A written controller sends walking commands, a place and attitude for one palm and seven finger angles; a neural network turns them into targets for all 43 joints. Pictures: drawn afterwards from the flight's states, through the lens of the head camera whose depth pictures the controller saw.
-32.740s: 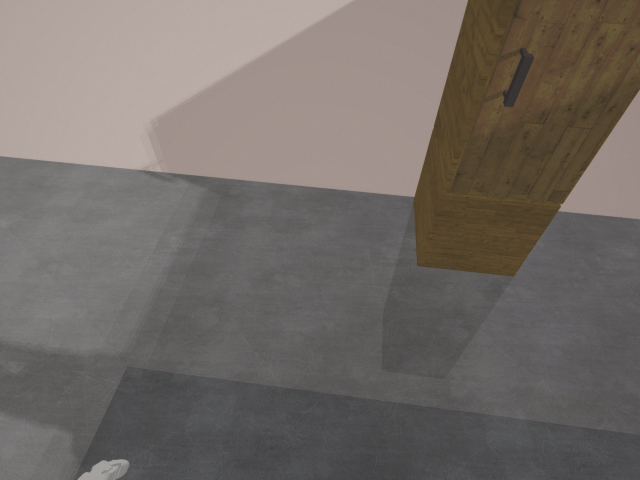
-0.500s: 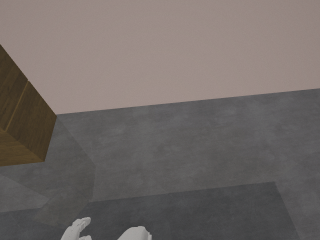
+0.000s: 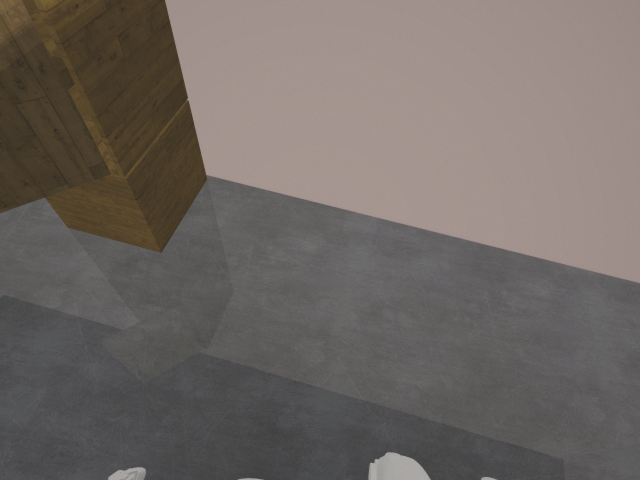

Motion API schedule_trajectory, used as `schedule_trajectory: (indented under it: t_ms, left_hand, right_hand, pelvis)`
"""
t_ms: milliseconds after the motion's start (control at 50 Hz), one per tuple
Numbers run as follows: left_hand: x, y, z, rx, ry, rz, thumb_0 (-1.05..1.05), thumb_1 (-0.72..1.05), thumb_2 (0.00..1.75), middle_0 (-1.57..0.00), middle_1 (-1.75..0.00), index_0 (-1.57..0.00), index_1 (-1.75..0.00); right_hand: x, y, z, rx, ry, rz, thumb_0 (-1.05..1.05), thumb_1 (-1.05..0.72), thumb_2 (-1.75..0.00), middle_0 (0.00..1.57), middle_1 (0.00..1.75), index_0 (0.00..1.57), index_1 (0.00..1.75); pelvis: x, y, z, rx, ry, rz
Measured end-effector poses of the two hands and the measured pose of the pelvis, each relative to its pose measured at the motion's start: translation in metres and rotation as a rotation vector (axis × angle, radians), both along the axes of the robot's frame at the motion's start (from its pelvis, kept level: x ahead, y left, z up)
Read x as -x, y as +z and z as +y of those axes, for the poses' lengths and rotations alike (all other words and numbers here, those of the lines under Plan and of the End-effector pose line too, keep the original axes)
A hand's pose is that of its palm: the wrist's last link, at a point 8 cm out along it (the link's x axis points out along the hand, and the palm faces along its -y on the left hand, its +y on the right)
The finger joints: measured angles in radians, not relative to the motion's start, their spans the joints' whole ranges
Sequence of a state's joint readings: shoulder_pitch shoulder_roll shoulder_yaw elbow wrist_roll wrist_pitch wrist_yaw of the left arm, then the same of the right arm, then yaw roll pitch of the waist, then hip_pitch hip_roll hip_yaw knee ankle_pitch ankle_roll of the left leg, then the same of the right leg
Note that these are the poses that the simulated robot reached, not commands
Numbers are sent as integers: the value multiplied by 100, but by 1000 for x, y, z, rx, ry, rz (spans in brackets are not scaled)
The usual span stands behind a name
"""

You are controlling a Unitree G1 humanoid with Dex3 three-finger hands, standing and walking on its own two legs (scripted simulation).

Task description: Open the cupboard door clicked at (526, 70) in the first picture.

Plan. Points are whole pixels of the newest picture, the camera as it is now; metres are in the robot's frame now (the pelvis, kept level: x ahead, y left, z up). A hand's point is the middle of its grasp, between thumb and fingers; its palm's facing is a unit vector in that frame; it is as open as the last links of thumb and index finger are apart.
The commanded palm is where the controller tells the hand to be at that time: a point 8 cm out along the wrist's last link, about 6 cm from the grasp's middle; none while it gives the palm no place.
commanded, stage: turn to face it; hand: left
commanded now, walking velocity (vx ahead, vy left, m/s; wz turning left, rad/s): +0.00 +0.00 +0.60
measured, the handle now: out of the picture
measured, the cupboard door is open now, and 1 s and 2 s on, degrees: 49 49 49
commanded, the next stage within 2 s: take the last steps up to it in 0.98 s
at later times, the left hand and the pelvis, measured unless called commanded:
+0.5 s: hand out of the picture +0.01 +0.16 -0.17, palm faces +0.32 -0.92 -0.22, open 7.3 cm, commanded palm none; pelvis +0.00 -0.04 +0.00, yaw +19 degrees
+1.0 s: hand out of the picture -0.01 +0.19 -0.17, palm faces +0.51 -0.83 -0.24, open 7.4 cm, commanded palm none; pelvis +0.02 -0.03 -0.01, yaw +30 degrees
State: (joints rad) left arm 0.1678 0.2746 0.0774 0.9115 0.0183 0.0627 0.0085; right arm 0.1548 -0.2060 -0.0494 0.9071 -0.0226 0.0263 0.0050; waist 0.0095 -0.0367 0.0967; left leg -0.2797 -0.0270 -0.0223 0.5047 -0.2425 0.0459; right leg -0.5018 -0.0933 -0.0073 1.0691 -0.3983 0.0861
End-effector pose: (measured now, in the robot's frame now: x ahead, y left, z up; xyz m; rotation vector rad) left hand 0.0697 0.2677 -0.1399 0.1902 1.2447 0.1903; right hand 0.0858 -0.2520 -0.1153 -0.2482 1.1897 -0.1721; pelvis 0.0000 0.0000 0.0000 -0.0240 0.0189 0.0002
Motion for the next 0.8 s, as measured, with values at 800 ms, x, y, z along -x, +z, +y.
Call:
schedule_trajectory:
  t_ms: [800]
  left_hand:
    - [143, -1, -14, 10, 483, 37, 1, 91, 90, -20, -30, -20, -30]
  right_hand:
    - [-110, -1, 68, -17, 486, -19, 0, -91, -90, 20, 30, 20, 30]
  pelvis:
    - [0, 1, -8, -2, 463, -6]
